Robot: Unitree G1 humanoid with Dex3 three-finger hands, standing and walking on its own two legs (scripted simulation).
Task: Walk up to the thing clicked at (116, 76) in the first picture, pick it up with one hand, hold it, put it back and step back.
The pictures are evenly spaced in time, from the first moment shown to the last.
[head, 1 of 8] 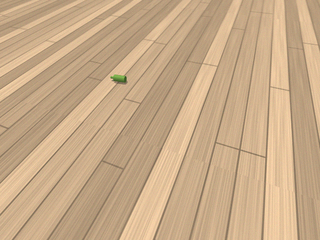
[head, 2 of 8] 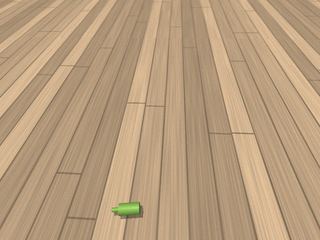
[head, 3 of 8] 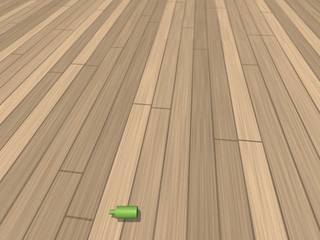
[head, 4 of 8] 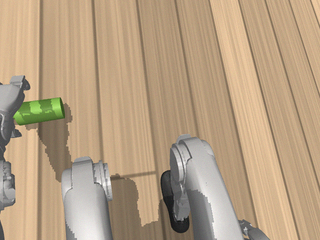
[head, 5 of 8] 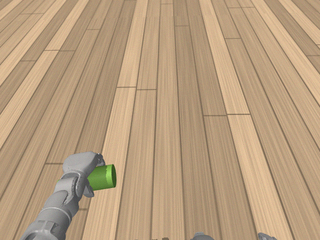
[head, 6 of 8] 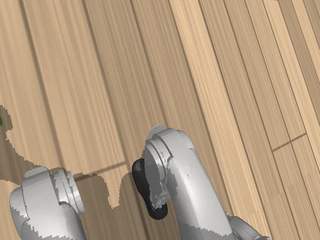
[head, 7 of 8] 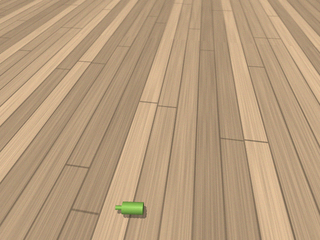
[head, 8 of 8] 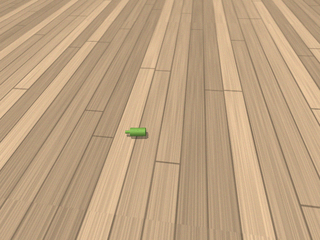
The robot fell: no
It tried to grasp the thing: yes
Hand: left
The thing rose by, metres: 0.68
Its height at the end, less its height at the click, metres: +0.00
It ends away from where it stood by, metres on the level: 0.01
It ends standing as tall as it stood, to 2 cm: yes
